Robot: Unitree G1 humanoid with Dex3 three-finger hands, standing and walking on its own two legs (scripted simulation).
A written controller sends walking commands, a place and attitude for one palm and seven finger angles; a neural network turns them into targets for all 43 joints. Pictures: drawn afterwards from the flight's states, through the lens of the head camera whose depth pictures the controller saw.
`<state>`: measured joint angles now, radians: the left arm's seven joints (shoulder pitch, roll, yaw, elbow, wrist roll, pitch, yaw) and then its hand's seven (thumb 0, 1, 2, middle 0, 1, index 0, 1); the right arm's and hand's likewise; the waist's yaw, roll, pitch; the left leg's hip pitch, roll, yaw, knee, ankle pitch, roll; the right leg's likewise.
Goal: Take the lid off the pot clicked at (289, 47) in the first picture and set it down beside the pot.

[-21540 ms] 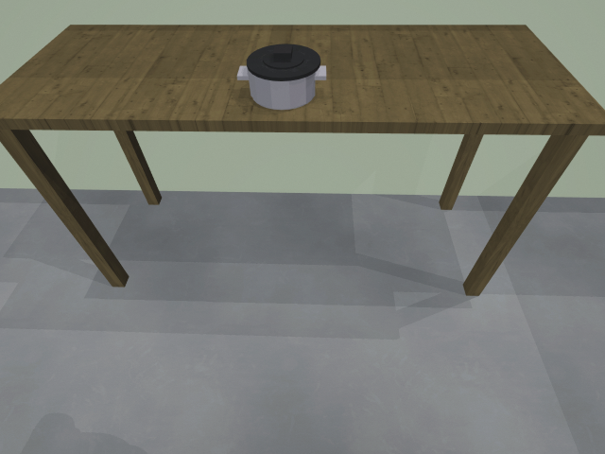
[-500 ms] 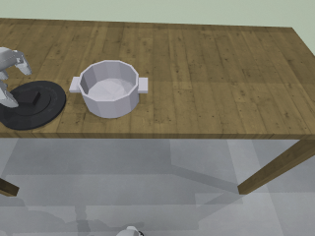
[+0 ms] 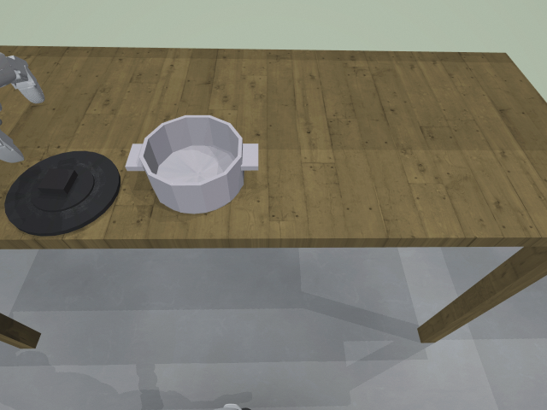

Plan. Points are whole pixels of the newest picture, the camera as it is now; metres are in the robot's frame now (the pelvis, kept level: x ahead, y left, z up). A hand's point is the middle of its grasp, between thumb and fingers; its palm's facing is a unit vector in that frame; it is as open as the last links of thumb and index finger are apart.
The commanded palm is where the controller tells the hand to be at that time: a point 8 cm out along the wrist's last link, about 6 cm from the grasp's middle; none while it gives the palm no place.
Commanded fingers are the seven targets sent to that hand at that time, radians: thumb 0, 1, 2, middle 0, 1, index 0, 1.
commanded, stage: raise the empty hand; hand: left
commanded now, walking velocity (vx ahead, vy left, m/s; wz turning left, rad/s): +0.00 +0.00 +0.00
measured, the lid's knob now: (58, 181) +0.45 +0.35 +0.06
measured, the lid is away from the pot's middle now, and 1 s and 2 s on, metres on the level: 0.22 0.22 0.22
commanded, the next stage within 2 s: draw the hand back to the body in 0.44 s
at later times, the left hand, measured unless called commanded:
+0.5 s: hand out of the picture +0.44 +0.35 +0.23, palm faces -0.27 -0.15 -0.95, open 11.1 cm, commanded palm +0.45 +0.35 +0.29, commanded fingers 0.00 -0.01 0.65 -0.35 -0.86 -0.35 -0.86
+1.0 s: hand out of the picture +0.41 +0.33 +0.21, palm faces -0.23 -0.12 -0.97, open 11.1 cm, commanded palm +0.38 +0.34 +0.28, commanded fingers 0.00 -0.01 0.65 -0.35 -0.86 -0.35 -0.86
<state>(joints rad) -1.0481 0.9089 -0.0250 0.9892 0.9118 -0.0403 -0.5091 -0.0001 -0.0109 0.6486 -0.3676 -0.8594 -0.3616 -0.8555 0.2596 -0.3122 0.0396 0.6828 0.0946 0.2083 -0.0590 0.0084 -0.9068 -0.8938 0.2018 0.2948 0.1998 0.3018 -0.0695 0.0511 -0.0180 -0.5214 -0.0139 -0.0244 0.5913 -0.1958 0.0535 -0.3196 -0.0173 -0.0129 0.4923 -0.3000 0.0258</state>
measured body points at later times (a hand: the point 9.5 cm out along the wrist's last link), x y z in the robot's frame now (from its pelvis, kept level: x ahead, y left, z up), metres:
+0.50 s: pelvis +0.01 -0.01 +0.01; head +0.06 -0.02 +0.45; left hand +0.45 +0.35 +0.28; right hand +0.09 -0.28 -0.12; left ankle +0.06 +0.08 -0.73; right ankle -0.04 -0.16 -0.73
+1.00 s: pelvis +0.01 -0.02 +0.00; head +0.06 -0.04 +0.45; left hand +0.42 +0.34 +0.27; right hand +0.14 -0.29 -0.12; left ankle +0.06 +0.08 -0.73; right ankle -0.04 -0.16 -0.73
